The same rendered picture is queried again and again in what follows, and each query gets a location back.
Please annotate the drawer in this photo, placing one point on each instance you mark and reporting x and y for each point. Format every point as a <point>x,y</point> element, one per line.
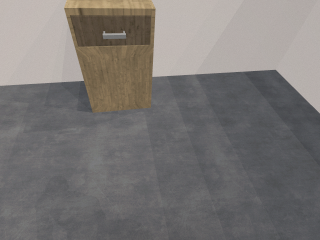
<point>89,29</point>

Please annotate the cabinet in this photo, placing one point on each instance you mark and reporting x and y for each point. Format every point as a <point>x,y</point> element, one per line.
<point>116,77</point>

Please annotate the handle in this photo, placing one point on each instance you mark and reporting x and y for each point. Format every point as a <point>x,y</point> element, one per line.
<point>114,35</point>

